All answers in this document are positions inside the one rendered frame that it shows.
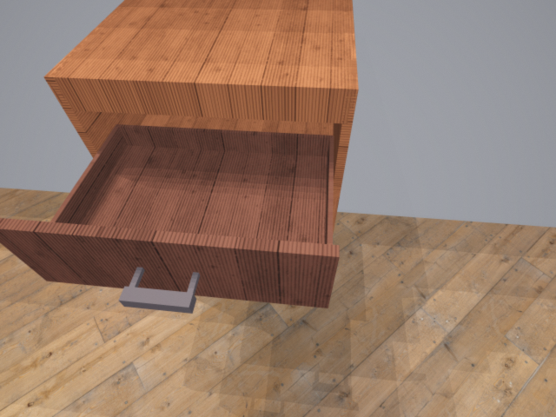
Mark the drawer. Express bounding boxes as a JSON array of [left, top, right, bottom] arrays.
[[0, 124, 340, 308]]

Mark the handle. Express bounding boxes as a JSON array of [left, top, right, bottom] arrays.
[[119, 267, 200, 314]]

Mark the cabinet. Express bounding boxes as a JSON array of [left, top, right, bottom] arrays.
[[44, 0, 359, 233]]

